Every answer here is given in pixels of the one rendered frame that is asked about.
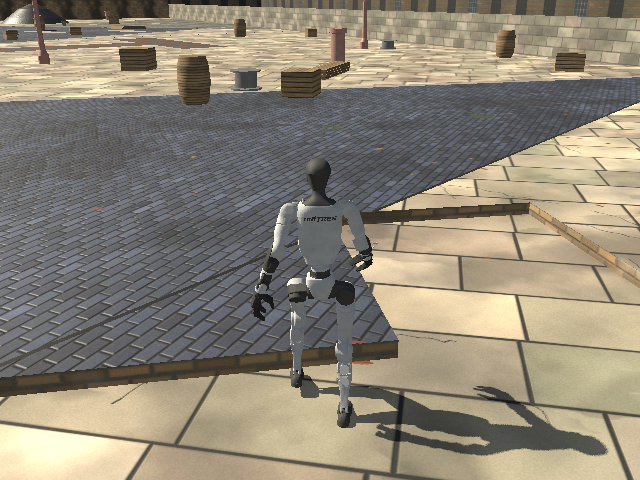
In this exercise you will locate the robot left upper arm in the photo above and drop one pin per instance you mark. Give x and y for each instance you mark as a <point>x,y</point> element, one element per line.
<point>287,212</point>

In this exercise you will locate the robot left foot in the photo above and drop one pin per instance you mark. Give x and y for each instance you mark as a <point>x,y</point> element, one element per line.
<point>296,380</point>

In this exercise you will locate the robot right thigh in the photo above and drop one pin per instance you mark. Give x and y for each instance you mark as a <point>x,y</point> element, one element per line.
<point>345,309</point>

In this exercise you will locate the robot right upper arm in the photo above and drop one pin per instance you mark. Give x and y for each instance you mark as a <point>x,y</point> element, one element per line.
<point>351,212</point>

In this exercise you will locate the left robot hand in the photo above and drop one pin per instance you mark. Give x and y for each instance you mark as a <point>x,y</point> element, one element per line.
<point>256,304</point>

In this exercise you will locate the right robot hand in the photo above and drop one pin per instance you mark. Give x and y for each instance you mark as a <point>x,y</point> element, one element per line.
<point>358,259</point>

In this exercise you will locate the robot right forearm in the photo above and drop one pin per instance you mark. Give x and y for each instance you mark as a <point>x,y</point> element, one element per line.
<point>367,254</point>

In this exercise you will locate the robot left forearm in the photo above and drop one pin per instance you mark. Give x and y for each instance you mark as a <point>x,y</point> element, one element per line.
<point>267,273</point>

